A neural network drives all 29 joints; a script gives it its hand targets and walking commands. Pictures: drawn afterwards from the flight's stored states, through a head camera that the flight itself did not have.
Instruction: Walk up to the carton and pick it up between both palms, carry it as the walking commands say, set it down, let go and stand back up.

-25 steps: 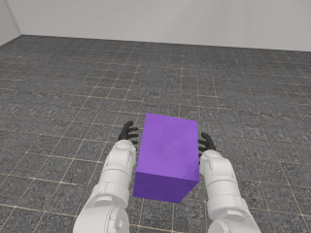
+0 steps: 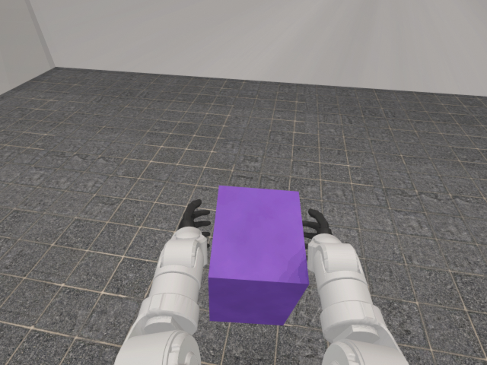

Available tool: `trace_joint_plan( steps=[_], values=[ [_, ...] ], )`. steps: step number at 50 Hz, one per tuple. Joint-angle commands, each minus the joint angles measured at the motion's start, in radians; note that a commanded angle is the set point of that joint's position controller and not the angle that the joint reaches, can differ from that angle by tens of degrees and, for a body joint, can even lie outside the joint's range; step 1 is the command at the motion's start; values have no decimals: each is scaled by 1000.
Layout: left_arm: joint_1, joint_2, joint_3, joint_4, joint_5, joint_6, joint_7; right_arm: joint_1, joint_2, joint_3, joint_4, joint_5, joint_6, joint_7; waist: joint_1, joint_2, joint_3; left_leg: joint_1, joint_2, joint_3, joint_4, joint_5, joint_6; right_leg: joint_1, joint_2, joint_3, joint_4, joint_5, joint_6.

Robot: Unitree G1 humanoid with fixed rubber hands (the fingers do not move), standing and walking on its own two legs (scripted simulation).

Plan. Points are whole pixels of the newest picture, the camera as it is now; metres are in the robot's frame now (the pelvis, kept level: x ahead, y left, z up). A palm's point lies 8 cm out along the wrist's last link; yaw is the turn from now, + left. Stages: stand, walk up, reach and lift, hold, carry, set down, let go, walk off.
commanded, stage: reach and lift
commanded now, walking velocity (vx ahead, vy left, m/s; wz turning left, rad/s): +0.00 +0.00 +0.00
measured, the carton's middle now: (252, 258) +0.33 +0.00 -0.02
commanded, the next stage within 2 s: hold in 1.06 s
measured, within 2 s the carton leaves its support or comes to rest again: neither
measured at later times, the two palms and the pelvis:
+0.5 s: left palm (183, 242) +0.31 +0.12 +0.06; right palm (317, 248) +0.30 -0.11 +0.05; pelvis +0.00 +0.00 +0.00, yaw +0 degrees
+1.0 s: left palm (183, 250) +0.29 +0.12 +0.05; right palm (320, 254) +0.29 -0.11 +0.05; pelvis -0.01 +0.00 +0.00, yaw +0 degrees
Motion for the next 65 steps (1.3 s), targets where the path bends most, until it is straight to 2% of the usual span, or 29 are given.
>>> trace_joint_plan(
  steps=[1, 6, 8, 11, 12, 14, 16, 17, 21, 23, 24, 26, 32, 34, 38, 40, 43, 47, 51, 56, 58, 59, 65],
  values=[
    [-604, -1113, -430, 111, -234, 17, -295, -790, 1095, 472, -45, 282, -92, 263, -4, -1, -249, 2, 15, 51, -89, 101, -13, 73, 12, -70, -59, 125, 17],
    [-625, -1106, -407, 139, -232, 15, -299, -834, 1102, 476, -31, 302, -98, 263, 15, -8, -235, -25, 11, 52, -88, 51, -5, 57, 11, -68, -60, 69, 18],
    [-623, -1108, -407, 129, -229, 10, -300, -839, 1118, 477, -34, 304, -103, 263, 24, -9, -250, -14, 12, 53, -82, 70, -2, 55, 9, -61, -56, 85, 16],
    [-634, -1120, -412, 126, -234, 12, -301, -817, 1121, 473, -19, 302, -105, 260, 16, 11, -256, -13, 10, 54, -78, 84, -5, 51, 11, -62, -56, 96, 13],
    [-620, -1121, -420, 122, -238, 12, -301, -812, 1118, 477, -26, 306, -106, 260, 22, 24, -262, -13, 14, 54, -81, 105, -5, 63, 13, -61, -52, 120, 11],
    [-618, -1129, -430, 112, -245, 9, -302, -823, 1119, 489, -46, 310, -110, 260, 20, 7, -289, -3, 11, 51, -73, 123, -7, 70, 18, -61, -51, 134, 13],
    [-606, -1149, -445, 110, -247, 11, -300, -817, 1115, 495, -64, 311, -114, 261, 15, 31, -296, 2, 15, 49, -75, 128, -11, 70, 20, -62, -47, 136, 9],
    [-604, -1140, -445, 104, -248, 12, -300, -786, 1116, 489, -38, 305, -107, 261, 12, 19, -286, -5, 15, 48, -76, 126, -10, 71, 20, -62, -49, 134, 9],
    [-592, -1138, -452, 88, -252, 15, -296, -783, 1117, 499, -48, 316, -103, 268, 22, 16, -271, -7, 21, 45, -84, 107, -8, 64, 24, -64, -46, 117, 8],
    [-592, -1130, -463, 74, -258, 15, -297, -756, 1120, 501, -43, 315, -101, 269, 15, 2, -262, -6, 21, 43, -84, 107, -8, 59, 26, -64, -50, 116, 9],
    [-585, -1135, -462, 77, -256, 21, -296, -766, 1124, 502, -49, 317, -101, 271, 21, 20, -253, -8, 19, 47, -87, 107, -7, 64, 23, -61, -50, 118, 8],
    [-580, -1134, -460, 84, -253, 21, -298, -782, 1123, 510, -63, 318, -102, 270, 24, -1, -251, -11, 18, 44, -86, 82, -5, 58, 26, -62, -54, 93, 11],
    [-542, -1140, -491, 49, -259, 24, -297, -718, 1137, 527, -64, 326, -95, 274, 24, 21, -259, -3, 19, 47, -87, 115, -4, 67, 25, -59, -53, 126, 9],
    [-570, -1135, -494, 30, -263, 23, -296, -723, 1143, 521, -60, 328, -95, 276, 24, 26, -248, -18, 19, 47, -90, 79, -2, 65, 23, -57, -54, 96, 8],
    [-556, -1139, -502, 26, -267, 26, -299, -728, 1151, 537, -82, 333, -93, 277, 28, -4, -249, -13, 19, 47, -88, 74, 3, 56, 24, -57, -56, 87, 13],
    [-569, -1147, -520, 18, -276, 28, -302, -711, 1150, 539, -79, 335, -92, 276, 16, 15, -254, -13, 19, 48, -89, 66, 0, 56, 23, -56, -57, 83, 10],
    [-537, -1137, -494, 39, -261, 33, -302, -716, 1148, 533, -73, 336, -86, 280, 30, 8, -224, -33, 18, 47, -93, 43, 5, 53, 22, -60, -59, 60, 12],
    [-542, -1149, -496, 41, -262, 34, -306, -717, 1150, 524, -74, 328, -86, 281, 27, -7, -229, -27, 21, 44, -93, 33, 5, 43, 26, -60, -59, 41, 11],
    [-546, -1162, -513, 18, -274, 38, -306, -693, 1150, 522, -73, 329, -84, 283, 19, 20, -249, -23, 18, 50, -92, 54, 3, 51, 27, -60, -60, 62, 6],
    [-542, -1158, -495, 42, -265, 39, -305, -700, 1142, 510, -61, 327, -83, 289, 21, 19, -210, -50, 25, 43, -104, -5, 6, 38, 29, -67, -58, 10, 3],
    [-539, -1165, -493, 40, -266, 39, -306, -727, 1148, 520, -81, 334, -85, 289, 25, 10, -224, -36, 24, 44, -97, 16, 7, 33, 27, -64, -58, 20, 5],
    [-535, -1169, -489, 45, -259, 41, -305, -707, 1144, 508, -65, 325, -83, 290, 24, 32, -221, -39, 24, 47, -99, 13, 5, 38, 26, -65, -59, 21, 0],
    [-561, -1160, -499, 28, -270, 33, -307, -724, 1150, 521, -76, 332, -86, 291, 21, 3, -238, -41, 23, 45, -95, 5, 8, 32, 27, -64, -57, 7, 6]
  ],
)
